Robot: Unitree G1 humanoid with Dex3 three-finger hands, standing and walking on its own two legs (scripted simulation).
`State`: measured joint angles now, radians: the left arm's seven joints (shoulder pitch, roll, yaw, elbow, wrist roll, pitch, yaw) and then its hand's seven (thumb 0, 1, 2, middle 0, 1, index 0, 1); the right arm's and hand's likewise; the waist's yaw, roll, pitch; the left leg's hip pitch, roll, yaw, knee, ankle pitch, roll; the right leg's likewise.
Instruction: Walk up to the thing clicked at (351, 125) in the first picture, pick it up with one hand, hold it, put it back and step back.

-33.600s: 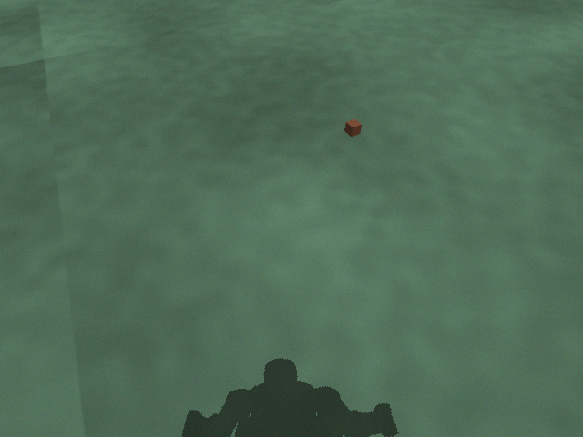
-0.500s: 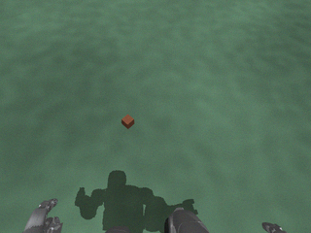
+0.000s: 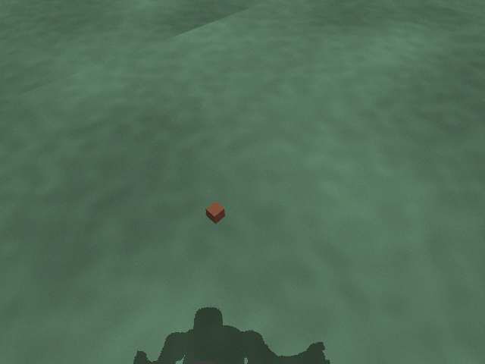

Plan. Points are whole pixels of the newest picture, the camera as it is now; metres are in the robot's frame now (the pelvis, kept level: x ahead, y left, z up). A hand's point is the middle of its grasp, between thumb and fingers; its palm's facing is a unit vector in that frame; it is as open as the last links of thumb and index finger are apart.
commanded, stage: walk up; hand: left
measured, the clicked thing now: (215, 212) +0.88 +0.18 -0.73
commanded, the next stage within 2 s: stand in 0.92 s
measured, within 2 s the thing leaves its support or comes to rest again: neither
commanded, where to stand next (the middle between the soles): +0.49 -0.04 m, yaw -1 degrees
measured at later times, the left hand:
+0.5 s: hand out of the picture +0.14 +0.24 -0.14, palm faces -0.01 -0.93 -0.36, open 7.4 cm
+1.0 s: hand (124, 359) +0.15 +0.24 -0.14, palm faces +0.01 -0.94 -0.33, open 7.4 cm
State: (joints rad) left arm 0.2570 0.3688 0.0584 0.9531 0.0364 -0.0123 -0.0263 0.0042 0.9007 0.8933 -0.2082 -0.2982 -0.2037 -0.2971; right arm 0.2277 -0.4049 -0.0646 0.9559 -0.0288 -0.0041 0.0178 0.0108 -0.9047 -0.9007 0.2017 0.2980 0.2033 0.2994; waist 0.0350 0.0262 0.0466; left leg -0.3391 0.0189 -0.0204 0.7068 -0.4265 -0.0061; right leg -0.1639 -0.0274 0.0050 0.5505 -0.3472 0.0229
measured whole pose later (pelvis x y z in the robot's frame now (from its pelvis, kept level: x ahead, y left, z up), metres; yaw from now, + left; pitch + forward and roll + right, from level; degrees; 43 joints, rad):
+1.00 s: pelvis +0.04 -0.01 +0.02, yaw +0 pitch -3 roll +0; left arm 0.05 0.36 0.02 1.10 0.00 0.00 -0.01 0.00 0.90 0.89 -0.20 -0.30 -0.20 -0.30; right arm 0.06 -0.33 -0.01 1.11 -0.01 -0.01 0.00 0.01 -0.90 -0.90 0.20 0.30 0.20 0.30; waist 0.00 -0.01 0.06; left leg -0.12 0.02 -0.01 0.39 -0.21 -0.02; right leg -0.14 -0.01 -0.01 0.38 -0.20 0.00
